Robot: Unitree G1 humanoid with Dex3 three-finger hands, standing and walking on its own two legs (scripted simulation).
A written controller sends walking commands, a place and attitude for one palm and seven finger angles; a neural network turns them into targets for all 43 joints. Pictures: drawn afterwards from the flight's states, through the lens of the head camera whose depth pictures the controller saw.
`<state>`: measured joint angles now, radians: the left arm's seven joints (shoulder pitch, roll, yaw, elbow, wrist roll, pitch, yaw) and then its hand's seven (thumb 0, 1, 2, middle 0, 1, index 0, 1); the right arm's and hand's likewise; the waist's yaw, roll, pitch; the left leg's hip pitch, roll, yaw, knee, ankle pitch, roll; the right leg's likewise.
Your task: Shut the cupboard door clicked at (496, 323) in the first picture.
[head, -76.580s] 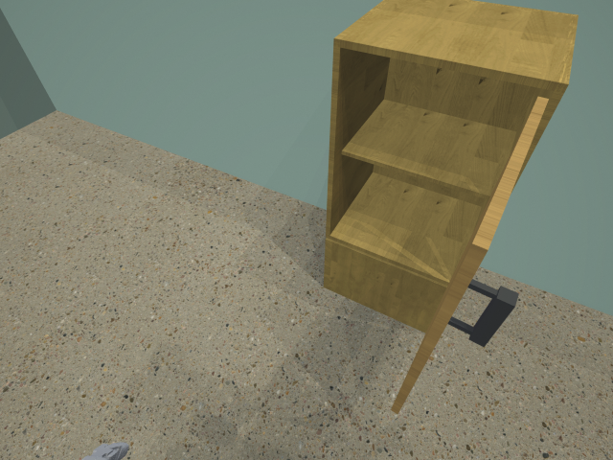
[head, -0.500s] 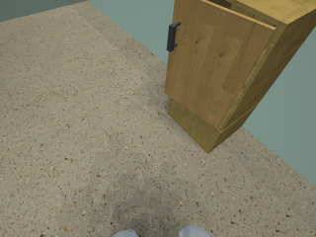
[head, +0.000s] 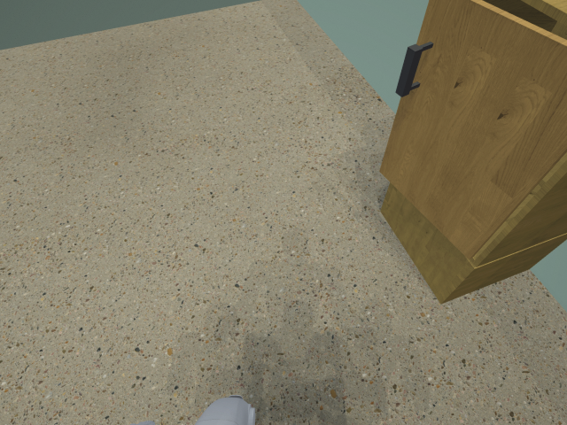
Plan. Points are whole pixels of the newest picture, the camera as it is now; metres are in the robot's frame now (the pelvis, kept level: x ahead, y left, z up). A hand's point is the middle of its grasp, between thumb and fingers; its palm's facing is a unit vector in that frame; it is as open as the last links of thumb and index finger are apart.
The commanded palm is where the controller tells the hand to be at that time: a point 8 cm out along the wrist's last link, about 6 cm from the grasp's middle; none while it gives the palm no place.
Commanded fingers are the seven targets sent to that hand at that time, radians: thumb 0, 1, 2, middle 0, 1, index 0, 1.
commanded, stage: walk to a spot facing it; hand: left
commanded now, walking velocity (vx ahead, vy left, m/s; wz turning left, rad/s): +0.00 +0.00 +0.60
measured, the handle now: (415, 69) +0.87 -0.30 -0.02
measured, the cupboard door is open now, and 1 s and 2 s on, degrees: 10 10 10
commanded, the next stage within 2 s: turn to face it in 1.60 s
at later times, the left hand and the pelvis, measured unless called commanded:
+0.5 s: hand out of the picture +0.02 +0.21 -0.15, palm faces +0.34 -0.88 -0.32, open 7.4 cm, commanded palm none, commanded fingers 0.00 0.90 0.90 -0.20 -0.30 -0.20 -0.30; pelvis +0.03 -0.02 -0.01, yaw +18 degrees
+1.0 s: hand out of the picture -0.01 +0.22 -0.19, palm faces +0.62 -0.76 -0.20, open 7.4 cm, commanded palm none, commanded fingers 0.00 0.90 0.90 -0.20 -0.30 -0.20 -0.30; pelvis +0.13 +0.08 -0.02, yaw +35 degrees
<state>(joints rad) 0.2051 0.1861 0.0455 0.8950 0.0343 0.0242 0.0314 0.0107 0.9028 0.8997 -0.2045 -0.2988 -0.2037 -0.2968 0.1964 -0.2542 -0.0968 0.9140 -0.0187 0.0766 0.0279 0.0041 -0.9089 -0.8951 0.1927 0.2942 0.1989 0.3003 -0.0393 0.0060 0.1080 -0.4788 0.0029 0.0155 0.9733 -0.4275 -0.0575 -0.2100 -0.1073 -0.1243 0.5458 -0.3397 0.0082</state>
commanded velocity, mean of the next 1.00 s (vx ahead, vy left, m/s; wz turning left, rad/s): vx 0.26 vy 0.00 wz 0.54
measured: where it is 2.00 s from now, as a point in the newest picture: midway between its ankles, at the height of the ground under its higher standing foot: (222, 349)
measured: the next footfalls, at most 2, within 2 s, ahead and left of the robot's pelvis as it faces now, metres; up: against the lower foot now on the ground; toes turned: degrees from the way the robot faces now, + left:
left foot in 0.12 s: +0.03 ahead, +0.15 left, +0.00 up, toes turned +9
right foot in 0.40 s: +0.09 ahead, -0.11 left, +0.00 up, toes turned +10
